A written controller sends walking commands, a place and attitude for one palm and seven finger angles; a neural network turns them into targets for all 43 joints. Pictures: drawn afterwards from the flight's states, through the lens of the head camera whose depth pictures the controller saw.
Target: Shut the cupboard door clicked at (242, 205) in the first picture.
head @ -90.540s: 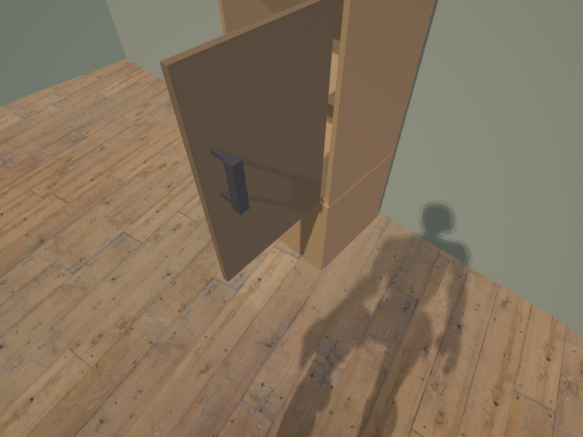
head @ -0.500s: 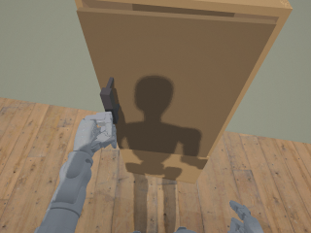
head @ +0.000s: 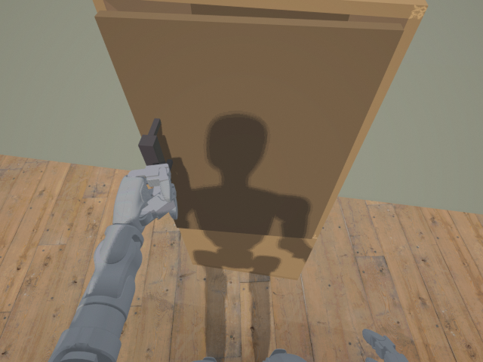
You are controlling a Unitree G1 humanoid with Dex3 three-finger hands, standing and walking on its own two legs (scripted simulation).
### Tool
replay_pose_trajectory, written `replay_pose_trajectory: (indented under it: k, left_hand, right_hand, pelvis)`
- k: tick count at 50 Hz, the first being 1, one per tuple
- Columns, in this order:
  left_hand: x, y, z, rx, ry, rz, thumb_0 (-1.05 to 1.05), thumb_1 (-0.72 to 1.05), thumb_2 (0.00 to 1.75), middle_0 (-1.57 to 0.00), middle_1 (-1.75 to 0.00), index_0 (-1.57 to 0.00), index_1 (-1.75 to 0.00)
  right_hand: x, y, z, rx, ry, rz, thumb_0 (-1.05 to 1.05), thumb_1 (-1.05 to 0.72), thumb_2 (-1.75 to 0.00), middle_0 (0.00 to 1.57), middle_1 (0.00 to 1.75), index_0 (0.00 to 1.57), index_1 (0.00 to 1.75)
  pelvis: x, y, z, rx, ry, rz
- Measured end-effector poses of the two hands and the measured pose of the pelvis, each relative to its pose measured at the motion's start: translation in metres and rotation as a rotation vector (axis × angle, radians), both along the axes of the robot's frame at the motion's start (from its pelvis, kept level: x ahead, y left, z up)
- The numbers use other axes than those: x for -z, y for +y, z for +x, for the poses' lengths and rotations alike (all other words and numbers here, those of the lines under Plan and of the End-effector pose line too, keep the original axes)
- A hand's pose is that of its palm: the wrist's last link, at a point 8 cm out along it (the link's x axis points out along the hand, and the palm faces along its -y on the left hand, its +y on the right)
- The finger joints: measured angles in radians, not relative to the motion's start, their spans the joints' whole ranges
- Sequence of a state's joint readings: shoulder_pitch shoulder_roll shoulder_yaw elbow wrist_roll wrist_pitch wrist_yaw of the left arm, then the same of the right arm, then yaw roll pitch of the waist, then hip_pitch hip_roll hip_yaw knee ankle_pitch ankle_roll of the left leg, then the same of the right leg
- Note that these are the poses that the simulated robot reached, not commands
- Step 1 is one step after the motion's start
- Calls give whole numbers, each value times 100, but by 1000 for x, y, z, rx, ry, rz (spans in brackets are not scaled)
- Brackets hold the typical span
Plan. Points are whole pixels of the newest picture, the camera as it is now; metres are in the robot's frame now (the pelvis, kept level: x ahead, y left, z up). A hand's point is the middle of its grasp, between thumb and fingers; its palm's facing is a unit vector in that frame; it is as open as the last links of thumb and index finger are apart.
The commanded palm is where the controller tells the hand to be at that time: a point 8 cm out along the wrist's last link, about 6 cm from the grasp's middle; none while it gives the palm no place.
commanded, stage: bring the fist close to the handle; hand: left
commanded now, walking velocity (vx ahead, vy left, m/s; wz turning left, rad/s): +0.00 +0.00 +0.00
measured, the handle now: (160, 155) +0.46 +0.17 +0.06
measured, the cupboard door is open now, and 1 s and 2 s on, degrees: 3 0 0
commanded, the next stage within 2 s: push the door shut along its arc in 0.02 s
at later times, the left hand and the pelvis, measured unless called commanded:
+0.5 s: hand (182, 181) +0.40 +0.11 +0.07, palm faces -0.17 -0.98 -0.05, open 3.1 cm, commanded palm +0.39 +0.17 +0.06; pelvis -0.01 +0.01 -0.01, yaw +0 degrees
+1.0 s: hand (184, 175) +0.41 +0.11 +0.07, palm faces -0.07 -1.00 +0.01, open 3.2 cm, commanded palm +0.41 +0.16 +0.06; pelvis -0.05 +0.02 -0.02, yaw +2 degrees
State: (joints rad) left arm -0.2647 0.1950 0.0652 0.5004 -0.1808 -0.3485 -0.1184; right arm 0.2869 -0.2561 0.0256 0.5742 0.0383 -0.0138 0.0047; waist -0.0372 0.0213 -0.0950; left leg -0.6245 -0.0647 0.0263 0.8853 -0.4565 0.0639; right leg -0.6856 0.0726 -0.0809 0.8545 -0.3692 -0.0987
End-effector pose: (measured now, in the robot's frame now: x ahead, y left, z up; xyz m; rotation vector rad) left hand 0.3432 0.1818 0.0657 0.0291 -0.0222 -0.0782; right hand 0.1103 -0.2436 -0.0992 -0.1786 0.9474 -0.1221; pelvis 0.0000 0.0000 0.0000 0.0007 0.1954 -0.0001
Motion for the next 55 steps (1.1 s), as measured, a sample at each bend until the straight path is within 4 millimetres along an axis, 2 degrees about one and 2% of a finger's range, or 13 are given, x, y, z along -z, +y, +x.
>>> replay_pose_trajectory:
  k: [11, 18, 28, 32, 43, 50, 55]
  left_hand:
    - [-1, -6, 6, 32, 1, 0, 1, 90, 90, -130, -150, -131, -150]
    - [-3, -12, 29, 66, 3, 13, 2, 90, 90, -130, -150, -131, -150]
    - [-4, -11, 49, 107, 15, 22, 2, 90, 90, -130, -150, -130, -150]
    - [-3, -9, 49, 132, 12, 24, 2, 90, 90, -132, -150, -130, -150]
    - [-4, -6, 51, 181, 14, 28, 2, 90, 90, -139, -150, -133, -150]
    - [-2, -15, 48, -6, 6, -38, 2, 90, 90, -140, -150, -135, -150]
    - [-1, -17, 47, -25, -12, -1, 1, 90, 90, -138, -150, -133, -150]
  right_hand:
    - [-2, 1, 6, -4, -27, -3, 1, -90, -90, 20, 30, 20, 30]
    - [2, 3, 1, -1, -13, -6, 1, -90, -90, 20, 30, 20, 30]
    - [13, 3, -32, 26, 78, -6, 1, -90, -90, 20, 30, 20, 30]
    - [16, 1, -47, 30, 120, -16, 1, -90, -90, 20, 30, 20, 30]
    - [22, -2, -74, 14, 154, -69, 1, -90, -90, 20, 30, 20, 30]
    - [23, 2, -85, -9, 117, -74, 1, -90, -90, 20, 30, 20, 30]
    - [24, 6, -98, 4, 96, -57, 1, -90, -90, 20, 30, 20, 30]
  pelvis:
    - [0, 2, -3, -3, 1, 0]
    - [4, 4, -6, -8, 13, -2]
    - [6, 8, -9, -9, 29, -4]
    - [8, 9, -12, -17, 32, -8]
    - [17, 12, -37, -50, 46, -24]
    - [24, 16, -53, -47, 61, -26]
    - [28, 17, -60, -33, 60, -24]
